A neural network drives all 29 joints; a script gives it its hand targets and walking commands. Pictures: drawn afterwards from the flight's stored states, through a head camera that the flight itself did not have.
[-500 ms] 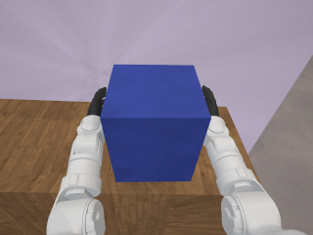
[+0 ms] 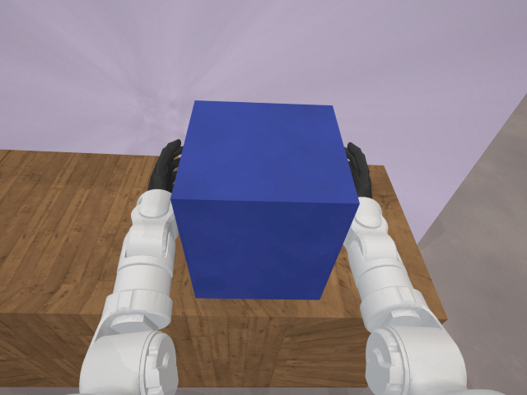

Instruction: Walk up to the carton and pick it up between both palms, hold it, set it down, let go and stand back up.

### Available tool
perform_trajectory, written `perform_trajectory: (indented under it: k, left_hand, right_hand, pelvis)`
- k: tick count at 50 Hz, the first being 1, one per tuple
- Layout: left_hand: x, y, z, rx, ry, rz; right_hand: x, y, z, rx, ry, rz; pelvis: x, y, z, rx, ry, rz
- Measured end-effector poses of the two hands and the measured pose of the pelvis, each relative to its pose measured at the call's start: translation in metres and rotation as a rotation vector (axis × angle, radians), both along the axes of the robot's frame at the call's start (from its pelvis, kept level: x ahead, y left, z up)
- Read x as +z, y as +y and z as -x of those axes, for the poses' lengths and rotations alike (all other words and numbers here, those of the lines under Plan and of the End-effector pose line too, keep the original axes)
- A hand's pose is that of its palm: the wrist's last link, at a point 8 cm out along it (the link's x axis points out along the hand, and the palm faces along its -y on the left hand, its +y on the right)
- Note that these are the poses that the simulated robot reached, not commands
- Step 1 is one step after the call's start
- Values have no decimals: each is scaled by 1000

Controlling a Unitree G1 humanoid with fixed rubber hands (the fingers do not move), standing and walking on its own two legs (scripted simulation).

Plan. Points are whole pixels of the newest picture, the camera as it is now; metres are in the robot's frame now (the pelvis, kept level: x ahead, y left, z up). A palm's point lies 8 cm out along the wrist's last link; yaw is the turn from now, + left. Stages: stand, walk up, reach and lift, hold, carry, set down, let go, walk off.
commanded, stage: set down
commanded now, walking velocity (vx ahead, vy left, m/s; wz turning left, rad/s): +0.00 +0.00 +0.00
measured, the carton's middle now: (261, 206) +0.38 +0.01 +0.09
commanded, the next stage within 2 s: none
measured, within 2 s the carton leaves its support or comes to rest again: neither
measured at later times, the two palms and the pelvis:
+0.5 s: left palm (171, 200) +0.38 +0.16 +0.09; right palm (357, 205) +0.38 -0.14 +0.10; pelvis +0.01 +0.00 +0.00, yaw +0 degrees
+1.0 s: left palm (180, 208) +0.39 +0.15 +0.06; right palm (357, 212) +0.39 -0.15 +0.07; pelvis +0.02 +0.00 +0.00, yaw +0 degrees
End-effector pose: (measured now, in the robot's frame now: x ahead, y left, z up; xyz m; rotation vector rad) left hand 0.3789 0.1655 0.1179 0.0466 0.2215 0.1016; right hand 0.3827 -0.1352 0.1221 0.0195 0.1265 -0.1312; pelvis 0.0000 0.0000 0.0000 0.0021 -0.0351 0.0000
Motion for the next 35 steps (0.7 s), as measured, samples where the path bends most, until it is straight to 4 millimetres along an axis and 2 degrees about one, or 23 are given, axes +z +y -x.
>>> perform_trajectory:
  k: [20, 28, 35]
  left_hand:
    - [-27, -6, -5, -11, 21, 9]
    - [-29, -9, -6, -17, 7, 8]
    - [-45, -11, -6, -20, 50, 16]
  right_hand:
    - [-25, -6, -2, -11, 19, -4]
    - [-26, -10, -1, -10, 4, -8]
    - [-40, -12, 0, -14, 43, -4]
  pelvis:
    - [0, -1, -9, 0, 13, -1]
    - [0, -1, -10, 0, 14, -1]
    - [0, -1, -10, 0, 14, -1]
